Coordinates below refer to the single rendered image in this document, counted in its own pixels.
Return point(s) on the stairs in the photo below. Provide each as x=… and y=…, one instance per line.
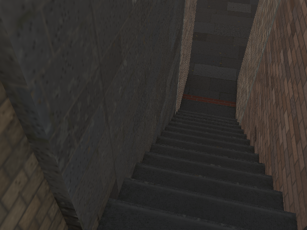
x=120, y=216

